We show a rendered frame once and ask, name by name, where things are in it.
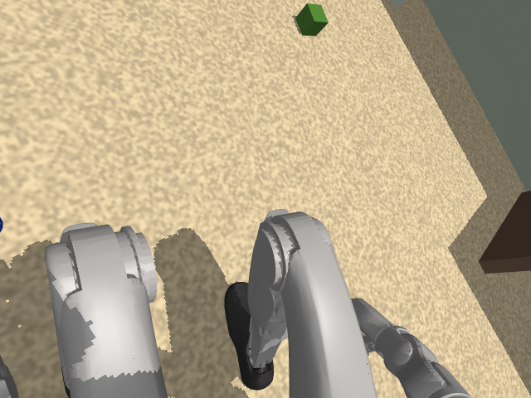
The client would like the right robot foot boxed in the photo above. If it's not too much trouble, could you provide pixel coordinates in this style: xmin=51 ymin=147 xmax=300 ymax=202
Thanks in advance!
xmin=224 ymin=282 xmax=274 ymax=391

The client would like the right robot hand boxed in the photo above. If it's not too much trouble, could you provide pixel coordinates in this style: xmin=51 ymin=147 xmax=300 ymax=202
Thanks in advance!
xmin=351 ymin=298 xmax=394 ymax=356

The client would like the left robot arm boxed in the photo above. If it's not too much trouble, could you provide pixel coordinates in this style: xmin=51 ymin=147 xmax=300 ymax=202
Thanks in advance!
xmin=0 ymin=355 xmax=19 ymax=398

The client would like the right robot arm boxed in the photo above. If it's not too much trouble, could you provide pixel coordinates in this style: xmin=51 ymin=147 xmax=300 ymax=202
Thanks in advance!
xmin=375 ymin=326 xmax=472 ymax=398

